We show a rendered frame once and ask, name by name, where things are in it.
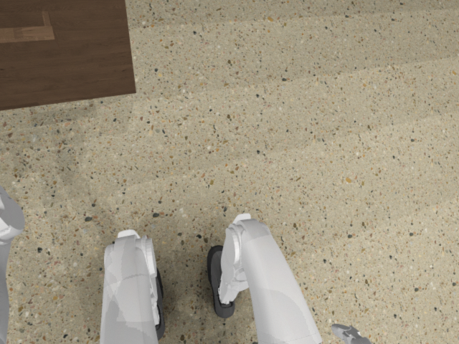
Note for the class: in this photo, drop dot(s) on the robot right foot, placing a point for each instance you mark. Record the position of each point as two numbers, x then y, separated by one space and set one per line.
223 310

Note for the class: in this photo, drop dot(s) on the robot left thigh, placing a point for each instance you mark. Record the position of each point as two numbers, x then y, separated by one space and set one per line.
127 315

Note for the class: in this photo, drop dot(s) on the cabinet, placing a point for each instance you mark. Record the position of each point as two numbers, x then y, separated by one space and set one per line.
94 59

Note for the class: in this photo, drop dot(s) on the handle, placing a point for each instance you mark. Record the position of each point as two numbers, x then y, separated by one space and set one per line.
24 39

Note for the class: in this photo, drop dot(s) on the robot right hand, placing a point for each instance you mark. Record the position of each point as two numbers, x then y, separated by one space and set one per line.
349 335

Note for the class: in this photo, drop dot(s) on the robot left upper arm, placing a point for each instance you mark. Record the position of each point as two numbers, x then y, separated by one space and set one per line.
11 224

